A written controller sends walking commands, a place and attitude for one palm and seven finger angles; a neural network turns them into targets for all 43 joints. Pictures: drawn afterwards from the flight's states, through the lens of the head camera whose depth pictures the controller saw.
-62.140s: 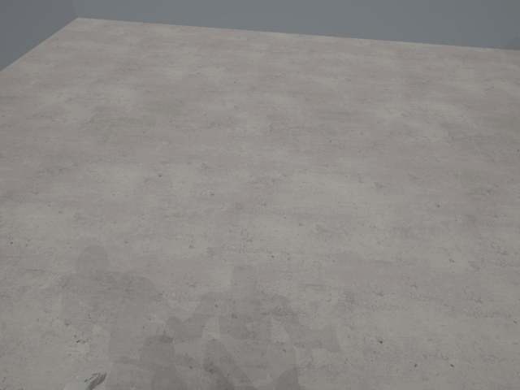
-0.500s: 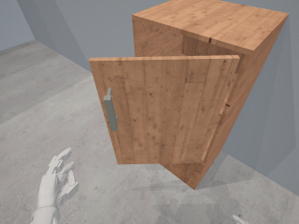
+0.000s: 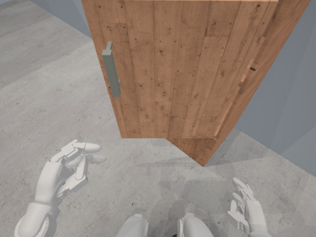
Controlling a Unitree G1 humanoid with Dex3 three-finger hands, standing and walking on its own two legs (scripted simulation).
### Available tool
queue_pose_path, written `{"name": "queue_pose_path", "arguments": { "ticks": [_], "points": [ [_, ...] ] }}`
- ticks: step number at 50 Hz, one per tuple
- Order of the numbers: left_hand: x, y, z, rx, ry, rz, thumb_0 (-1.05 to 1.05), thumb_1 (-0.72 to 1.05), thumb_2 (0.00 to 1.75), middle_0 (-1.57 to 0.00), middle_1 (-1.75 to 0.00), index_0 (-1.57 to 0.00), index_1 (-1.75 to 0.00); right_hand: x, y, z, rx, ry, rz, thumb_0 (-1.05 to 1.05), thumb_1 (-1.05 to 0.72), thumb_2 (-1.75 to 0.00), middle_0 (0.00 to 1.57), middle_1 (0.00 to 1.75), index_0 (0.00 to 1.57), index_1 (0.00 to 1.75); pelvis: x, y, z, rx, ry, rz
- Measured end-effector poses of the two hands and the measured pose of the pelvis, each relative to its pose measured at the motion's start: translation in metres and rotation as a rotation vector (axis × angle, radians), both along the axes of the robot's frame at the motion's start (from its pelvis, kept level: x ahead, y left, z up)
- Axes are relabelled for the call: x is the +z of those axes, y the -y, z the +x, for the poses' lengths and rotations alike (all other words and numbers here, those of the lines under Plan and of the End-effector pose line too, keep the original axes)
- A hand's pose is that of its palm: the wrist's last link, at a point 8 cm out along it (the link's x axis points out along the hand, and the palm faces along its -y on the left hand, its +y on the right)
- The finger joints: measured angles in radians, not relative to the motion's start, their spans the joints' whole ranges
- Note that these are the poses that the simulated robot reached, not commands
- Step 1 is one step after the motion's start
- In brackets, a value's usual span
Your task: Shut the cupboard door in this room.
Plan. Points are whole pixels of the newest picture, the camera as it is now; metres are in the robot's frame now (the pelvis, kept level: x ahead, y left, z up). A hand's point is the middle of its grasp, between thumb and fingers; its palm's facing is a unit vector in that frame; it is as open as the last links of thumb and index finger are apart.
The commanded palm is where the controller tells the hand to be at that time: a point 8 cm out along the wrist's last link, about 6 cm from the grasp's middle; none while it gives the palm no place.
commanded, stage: raise the hand and make a fist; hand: left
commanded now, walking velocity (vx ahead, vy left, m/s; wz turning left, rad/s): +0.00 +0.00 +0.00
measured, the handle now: (113, 70) +0.51 +0.17 +0.12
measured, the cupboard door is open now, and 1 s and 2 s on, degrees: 42 42 42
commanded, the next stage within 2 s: bring the fist close to the handle in 1.22 s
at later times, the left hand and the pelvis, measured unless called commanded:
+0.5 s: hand (58, 160) +0.25 +0.23 +0.10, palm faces +0.11 -0.99 -0.04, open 3.1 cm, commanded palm +0.22 +0.27 +0.10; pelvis +0.03 +0.04 +0.02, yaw -1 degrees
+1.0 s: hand (70, 150) +0.27 +0.21 +0.11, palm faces +0.04 -1.00 -0.03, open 3.1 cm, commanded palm +0.24 +0.26 +0.12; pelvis +0.04 +0.02 +0.04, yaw +0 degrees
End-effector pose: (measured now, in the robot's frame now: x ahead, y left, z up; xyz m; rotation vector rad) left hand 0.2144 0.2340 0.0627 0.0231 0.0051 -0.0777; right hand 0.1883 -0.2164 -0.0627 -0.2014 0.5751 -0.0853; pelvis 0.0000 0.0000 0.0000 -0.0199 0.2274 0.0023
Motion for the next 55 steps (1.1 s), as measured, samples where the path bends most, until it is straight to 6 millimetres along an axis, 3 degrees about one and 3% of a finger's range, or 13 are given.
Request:
{"name": "queue_pose_path", "arguments": {
  "ticks": [4, 10, 13, 19, 27, 36, 45, 51, 55],
  "points": [
    [-0.007, -0.01, 0.006, 0.081, -0.162, -0.029, 0.01, 0.9, 0.89, -0.74, -0.89, -0.74, -0.89, 0.007, -0.004, -0.021, -0.066, -0.053, 0.02, 0.02, -0.9, -0.9, 0.2, 0.3, 0.2, 0.3, 0.013, -0.009, 0.009, -0.023, 0.006, 0.008],
    [0.023, -0.04, -0.007, 0.261, -0.018, 0.03, 0.02, 0.9, 0.89, -0.85, -1.01, -0.84, -1.01, 0.01, -0.005, -0.03, -0.036, -0.113, -0.036, 0.02, -0.9, -0.9, 0.2, 0.3, 0.2, 0.3, 0.018, -0.021, 0.02, -0.017, 0.001, -0.001],
    [0.025, -0.039, -0.007, 0.22, 0.029, 0.03, 0.02, 0.91, 0.9, -0.9, -1.07, -0.9, -1.07, 0.008, -0.006, -0.023, -0.004, -0.12, -0.065, 0.02, -0.9, -0.9, 0.2, 0.3, 0.2, 0.3, 0.015, -0.027, 0.021, -0.006, -0.005, -0.011],
    [0.011, -0.027, 0.004, 0.088, -0.062, 0.006, 0.01, 0.91, 0.9, -1.01, -1.19, -1.01, -1.19, 0.017, -0.015, -0.002, -0.007, -0.073, -0.076, 0.02, -0.9, -0.9, 0.2, 0.3, 0.2, 0.3, 0.016, -0.035, 0.023, -0.006, 0.001, -0.019],
    [0.046, -0.051, 0.014, 0.21, 0.043, 0.02, 0.02, 0.9, 0.89, -1.16, -1.35, -1.16, -1.35, 0.036, -0.037, 0.024, 0.033, -0.01, -0.037, 0.02, -0.9, -0.9, 0.2, 0.3, 0.2, 0.3, 0.026, -0.039, 0.032, -0.002, 0.018, -0.023],
    [0.035, -0.037, 0.023, 0.117, -0.073, 0.012, 0.01, 0.9, 0.9, -1.27, -1.47, -1.27, -1.47, 0.039, -0.037, 0.023, 0.039, -0.034, -0.03, 0.01, -0.9, -0.9, 0.2, 0.3, 0.2, 0.3, 0.032, -0.037, 0.036, 0.002, 0.039, -0.021],
    [0.066, -0.043, 0.034, 0.182, 0.053, 0.027, 0.02, 0.9, 0.89, -1.3, -1.49, -1.29, -1.5, 0.036, -0.022, 0.011, 0.018, -0.07, -0.03, 0.01, -0.9, -0.9, 0.2, 0.3, 0.2, 0.3, 0.038, -0.029, 0.038, 0.002, 0.056, -0.015],
    [0.048, -0.023, 0.032, 0.115, -0.068, 0.01, 0.01, 0.91, 0.9, -1.3, -1.5, -1.29, -1.5, 0.036, -0.009, 0.004, -0.012, -0.078, -0.027, 0.02, -0.9, -0.9, 0.2, 0.3, 0.2, 0.3, 0.041, -0.023, 0.037, -0.007, 0.061, -0.003],
    [0.051, -0.021, 0.028, 0.152, -0.046, 0.022, 0.02, 0.9, 0.89, -1.3, -1.5, -1.29, -1.5, 0.038, -0.002, 0.003, -0.015, -0.072, -0.034, 0.02, -0.9, -0.9, 0.2, 0.3, 0.2, 0.3, 0.041, -0.018, 0.036, -0.011, 0.065, 0.005]
  ]
}}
